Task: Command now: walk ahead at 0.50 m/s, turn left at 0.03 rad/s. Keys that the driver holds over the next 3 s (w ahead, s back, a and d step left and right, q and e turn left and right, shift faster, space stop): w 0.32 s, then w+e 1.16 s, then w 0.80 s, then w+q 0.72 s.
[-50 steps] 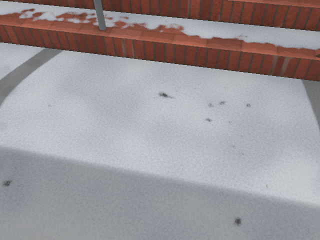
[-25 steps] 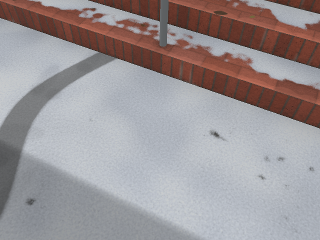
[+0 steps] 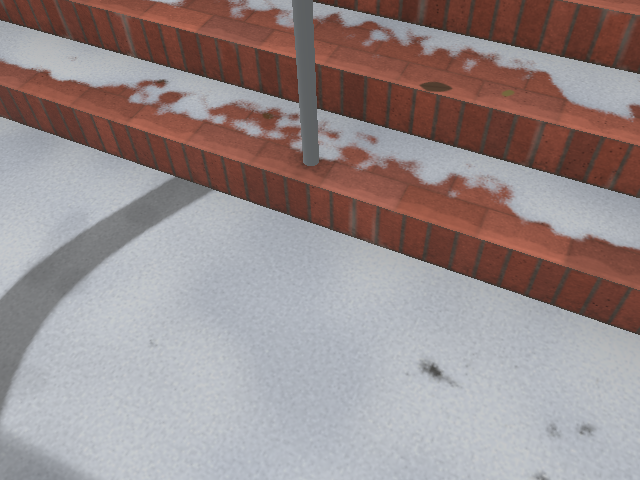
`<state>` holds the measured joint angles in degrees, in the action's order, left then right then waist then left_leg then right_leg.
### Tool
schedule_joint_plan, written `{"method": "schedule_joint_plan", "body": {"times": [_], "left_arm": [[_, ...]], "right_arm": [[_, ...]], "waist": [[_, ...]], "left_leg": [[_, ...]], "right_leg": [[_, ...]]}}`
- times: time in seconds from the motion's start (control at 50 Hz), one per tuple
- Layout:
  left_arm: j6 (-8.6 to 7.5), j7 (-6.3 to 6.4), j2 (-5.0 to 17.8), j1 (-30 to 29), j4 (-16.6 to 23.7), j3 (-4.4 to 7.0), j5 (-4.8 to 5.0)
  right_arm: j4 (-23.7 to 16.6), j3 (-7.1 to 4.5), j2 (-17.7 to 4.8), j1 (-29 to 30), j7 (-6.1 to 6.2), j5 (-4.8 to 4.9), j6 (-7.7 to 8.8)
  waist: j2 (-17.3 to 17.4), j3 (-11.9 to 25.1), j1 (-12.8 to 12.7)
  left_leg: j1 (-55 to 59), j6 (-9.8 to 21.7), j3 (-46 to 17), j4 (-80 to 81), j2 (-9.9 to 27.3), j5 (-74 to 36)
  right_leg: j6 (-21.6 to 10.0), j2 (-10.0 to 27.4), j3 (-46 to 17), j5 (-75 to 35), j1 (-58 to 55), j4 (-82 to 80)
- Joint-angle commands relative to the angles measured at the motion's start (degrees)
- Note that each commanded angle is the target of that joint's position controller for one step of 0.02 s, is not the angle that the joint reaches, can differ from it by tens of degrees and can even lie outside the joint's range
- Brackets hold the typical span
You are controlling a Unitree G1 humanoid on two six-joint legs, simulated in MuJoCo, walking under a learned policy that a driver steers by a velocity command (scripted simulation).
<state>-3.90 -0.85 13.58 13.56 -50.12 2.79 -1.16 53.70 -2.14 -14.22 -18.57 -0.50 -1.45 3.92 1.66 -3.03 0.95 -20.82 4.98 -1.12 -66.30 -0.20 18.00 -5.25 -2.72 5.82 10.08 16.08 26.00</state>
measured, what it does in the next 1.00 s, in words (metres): walks ahead, turning right: left foot, then right foot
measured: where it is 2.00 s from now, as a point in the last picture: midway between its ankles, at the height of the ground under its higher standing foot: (469, 260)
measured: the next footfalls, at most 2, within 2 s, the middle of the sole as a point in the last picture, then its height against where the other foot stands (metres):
left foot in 0.40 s outside the picture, level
right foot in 0.96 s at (391, 410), level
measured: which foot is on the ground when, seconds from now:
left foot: up 0.00-0.38, down 0.40-0.94, up 0.96-1.00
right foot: down 0.00-0.40, up 0.42-0.94, down 0.96-1.00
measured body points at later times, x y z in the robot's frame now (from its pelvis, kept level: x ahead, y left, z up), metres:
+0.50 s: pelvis +0.27 +0.04 -0.01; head +0.30 +0.05 +0.44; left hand +0.24 +0.29 -0.16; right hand +0.41 -0.21 -0.12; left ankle +0.34 +0.11 -0.74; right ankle +0.12 -0.07 -0.66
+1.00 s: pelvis +0.52 -0.02 -0.02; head +0.56 -0.04 +0.43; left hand +0.76 +0.16 -0.13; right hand +0.42 -0.25 -0.17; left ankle +0.37 +0.12 -0.68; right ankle +0.59 -0.09 -0.74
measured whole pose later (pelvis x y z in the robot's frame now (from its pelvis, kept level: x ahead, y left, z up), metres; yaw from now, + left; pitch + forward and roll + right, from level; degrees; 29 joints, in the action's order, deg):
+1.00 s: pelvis +0.52 -0.02 -0.02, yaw -20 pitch +1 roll +0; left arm -2.2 -2.0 13.0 3.5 -48.5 3.4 -2.4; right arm 57.7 -2.6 -12.1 -21.7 1.0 -1.0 3.9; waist 0.5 -3.7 1.1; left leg -4.9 0.2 13.1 -52.5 4.8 26.9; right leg -9.6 -3.5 7.3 11.0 25.4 35.9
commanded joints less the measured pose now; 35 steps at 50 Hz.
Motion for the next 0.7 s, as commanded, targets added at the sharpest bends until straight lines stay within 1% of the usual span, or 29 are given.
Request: {"method": "schedule_joint_plan", "body": {"times": [0.02,0.06,0.08,0.12,0.18,0.22,0.28,0.32,0.34,0.36,0.38,0.4,0.42,0.44,0.46,0.48,0.5,0.52,0.54,0.56,0.6,0.66,0.7], "left_arm": [[-1.7,0.08,3.9,5.2,-0.4,0.63,0.49],[-2.12,0.12,5.2,7.2,-1.7,0.92,0.78],[-2.14,0.13,5.4,8.2,-2.3,0.91,0.81],[-2.02,0.13,5.0,10.2,-3.3,0.71,0.92],[-2.0,0.21,4.9,12.5,-4.5,0.48,0.94],[-2.01,0.47,5.3,14.5,-5.5,0.47,0.82],[-1.7,0.95,5.4,16.6,-6.9,0.4,0.34],[-1.5,1.37,6.0,16.2,-7.5,0.56,0.0],[-1.36,1.55,6.1,15.8,-7.7,0.58,-0.07],[-1.25,1.66,6.6,14.7,-7.7,0.65,-0.16],[-1.07,1.57,7.0,13.5,-7.6,0.7,-0.06],[-1.11,1.38,6.5,12.7,-7.1,0.43,0.28],[-1.29,0.98,2.5,14.2,-4.6,-0.7,1.78],[-0.82,1.23,0.8,19.8,-5.3,-0.7,2.66],[-0.18,1.59,6.1,14.3,-5.7,0.82,1.23],[-0.39,1.09,5.0,10.8,-4.7,0.84,1.1],[-0.15,0.8,3.5,9.6,-4.7,0.71,1.0],[0.61,0.43,3.0,9.6,-4.9,0.87,0.11],[1.47,-0.08,2.0,10.4,-5.0,0.82,-0.39],[2.11,-0.41,1.4,10.0,-4.8,0.88,-0.48],[2.92,-0.9,1.0,7.3,-3.7,1.03,-0.43],[3.39,-1.4,0.9,1.3,-1.4,1.03,-0.35],[3.11,-1.76,0.7,-3.3,0.3,0.77,-0.2]], "right_arm": [[-1.8,-0.46,-2.4,-3.9,-0.88,-0.81,-0.9],[-2.7,-0.31,-2.0,-0.4,-1.24,-0.87,-1.41],[-3.5,-0.25,-2.0,2.2,-1.31,-0.88,-1.55],[-5.0,-0.07,-2.0,7.4,-1.38,-0.69,-1.61],[-6.8,0.58,-1.0,14.1,-1.49,-0.22,-1.34],[-7.7,0.87,-0.7,17.6,-1.44,-0.09,-1.23],[-8.8,0.8,-1.4,21.3,-1.28,-0.01,-0.98],[-9.4,0.55,-2.0,21.9,-1.18,-0.06,-0.62],[-9.2,0.33,-2.3,20.9,-1.04,-0.12,-0.32],[-8.3,-0.07,-2.9,17.5,-0.74,-0.13,0.05],[-5.9,-0.7,-3.8,10.2,-0.28,-0.29,0.59],[-2.7,-1.76,-6.3,0.0,0.38,-1.14,1.39],[-1.9,-3.23,-12.1,-8.7,1.27,-2.82,1.8],[-1.9,-3.89,-14.1,-8.3,0.78,-1.9,1.02],[-2.7,-3.0,-9.4,-3.0,0.52,-0.35,0.54],[-3.4,-2.03,-5.9,2.4,0.31,0.11,0.77],[-3.5,-1.5,-3.8,4.9,0.19,0.03,1.17],[-3.0,-1.16,-2.7,5.1,0.45,0.26,1.55],[-2.4,-0.93,-2.0,4.8,0.7,0.44,1.94],[-1.8,-0.91,-2.0,3.5,0.78,0.58,2.54],[-0.8,-1.19,-3.0,1.7,0.95,0.95,3.34],[0.3,-1.22,-3.0,-0.9,1.12,0.62,3.46],[0.9,-1.07,-2.8,-2.0,1.19,0.49,3.35]], "waist": [[-5.2,2.5,0.7],[-4.9,0.9,0.7],[-4.8,-0.1,0.3],[-4.8,-1.4,-0.8],[-5.0,-2.2,-2.4],[-5.2,-2.4,-3.5],[-5.5,-3.0,-4.4],[-5.5,-3.2,-3.7],[-5.4,-2.9,-3.1],[-5.7,-1.3,-1.2],[-5.0,2.3,2.0],[-2.9,8.4,5.9],[5.1,17.1,7.3],[12.4,21.8,4.7],[2.6,13.4,3.5],[1.5,6.4,1.7],[1.1,3.4,0.4],[2.0,1.6,-0.8],[2.9,1.4,-1.9],[2.7,1.5,-2.3],[2.3,0.8,-2.9],[2.2,-0.9,-2.3],[1.9,-2.2,-1.5]], "left_leg": [[-7.9,-1.1,-0.9,0.6,4.1,-3.0],[-11.4,-2.1,0.3,3.7,5.3,-5.9],[-13.6,-2.6,0.9,5.8,5.9,-8.0],[-16.7,-3.5,2.0,11.3,6.5,-12.0],[-15.7,-4.1,3.7,21.6,5.7,-17.1],[-14.9,-3.9,4.6,26.6,4.8,-18.8],[-14.8,-2.8,4.9,30.9,3.8,-17.5],[-13.6,-1.3,4.8,33.1,3.1,-14.0],[-10.8,-0.5,4.9,34.4,2.2,-11.8],[-5.6,0.4,5.2,35.9,0.6,-9.5],[3.3,1.5,5.8,39.0,-1.2,-9.5],[17.9,3.3,3.1,40.4,1.3,-10.7],[34.7,7.1,-15.8,42.2,17.5,-3.4],[40.4,12.1,-35.6,49.3,27.5,-1.8],[32.4,9.4,-29.7,50.9,23.6,3.2],[23.6,7.5,-21.3,53.5,21.2,1.1],[18.2,5.5,-15.3,55.7,18.7,-3.4],[14.7,4.0,-10.3,56.7,16.6,-7.5],[12.7,3.2,-6.8,57.4,15.5,-10.2],[12.3,3.0,-4.7,57.8,15.2,-13.5],[12.9,3.0,-0.4,58.6,14.7,-17.8],[14.2,2.8,4.4,59.4,13.9,-20.1],[14.6,2.7,7.2,59.7,13.0,-21.5]], "right_leg": [[-6.9,15.3,-16.6,-11.5,-7.3,-16.1],[-7.1,14.6,-14.0,-12.2,-7.2,-18.0],[-7.1,14.2,-13.1,-12.4,-7.7,-18.9],[-6.7,13.2,-11.3,-14.0,-9.1,-19.7],[-5.7,12.0,-8.8,-17.3,-10.5,-19.4],[-5.5,12.4,-8.3,-19.0,-12.8,-18.9],[-5.8,14.3,-8.6,-22.2,-17.9,-17.1],[-5.7,15.8,-8.8,-26.3,-20.9,-15.0],[-5.3,16.1,-9.1,-30.9,-21.3,-12.6],[-4.7,15.8,-9.1,-38.2,-21.1,-8.4],[-3.9,14.4,-8.4,-42.7,-19.9,-0.3],[-2.8,11.7,-6.8,-36.3,-12.7,11.5],[-0.9,6.5,-3.8,-13.2,2.8,30.6],[-0.2,-1.1,-4.6,21.7,16.1,44.4],[-1.0,3.2,-9.1,16.3,19.1,46.4],[-1.0,5.2,-9.3,10.6,18.6,44.2],[-0.8,6.8,-9.0,7.6,16.6,42.0],[-0.2,7.7,-8.8,6.4,14.9,40.6],[0.4,8.1,-8.4,5.5,13.4,40.1],[0.7,8.0,-8.1,4.6,13.2,40.1],[1.3,8.5,-7.4,1.5,16.6,39.4],[2.1,9.2,-6.4,-4.5,22.0,35.8],[2.4,8.8,-5.1,-8.2,22.9,29.4]]}}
